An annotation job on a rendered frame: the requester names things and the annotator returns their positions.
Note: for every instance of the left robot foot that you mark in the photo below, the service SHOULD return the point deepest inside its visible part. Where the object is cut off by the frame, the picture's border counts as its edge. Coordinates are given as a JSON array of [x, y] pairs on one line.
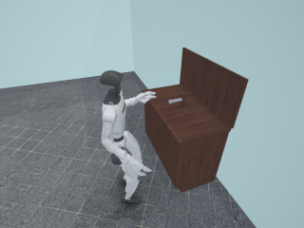
[[122, 180]]

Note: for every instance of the tap lever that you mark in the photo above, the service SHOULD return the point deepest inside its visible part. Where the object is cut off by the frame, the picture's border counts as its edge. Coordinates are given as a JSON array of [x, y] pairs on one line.
[[175, 100]]

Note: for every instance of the right robot thigh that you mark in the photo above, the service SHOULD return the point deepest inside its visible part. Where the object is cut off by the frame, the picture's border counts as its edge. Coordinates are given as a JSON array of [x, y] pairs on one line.
[[126, 168]]

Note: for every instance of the robot right hand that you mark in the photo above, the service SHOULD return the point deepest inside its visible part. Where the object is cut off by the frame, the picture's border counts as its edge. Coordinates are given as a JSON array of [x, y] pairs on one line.
[[136, 166]]

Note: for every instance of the left robot forearm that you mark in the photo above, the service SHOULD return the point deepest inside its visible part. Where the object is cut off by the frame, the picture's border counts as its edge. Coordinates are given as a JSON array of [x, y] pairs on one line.
[[131, 101]]

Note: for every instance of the robot left hand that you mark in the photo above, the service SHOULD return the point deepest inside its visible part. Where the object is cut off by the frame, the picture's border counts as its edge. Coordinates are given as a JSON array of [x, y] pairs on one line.
[[145, 97]]

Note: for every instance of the right robot upper arm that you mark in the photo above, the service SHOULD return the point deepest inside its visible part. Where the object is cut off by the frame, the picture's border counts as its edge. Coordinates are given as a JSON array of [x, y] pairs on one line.
[[109, 118]]

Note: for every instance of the right robot forearm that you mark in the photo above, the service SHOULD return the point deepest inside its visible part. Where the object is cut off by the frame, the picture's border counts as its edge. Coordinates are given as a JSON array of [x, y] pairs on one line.
[[115, 149]]

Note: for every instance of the counter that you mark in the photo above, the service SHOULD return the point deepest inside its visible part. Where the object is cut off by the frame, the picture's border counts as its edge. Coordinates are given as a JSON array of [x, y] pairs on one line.
[[189, 136]]

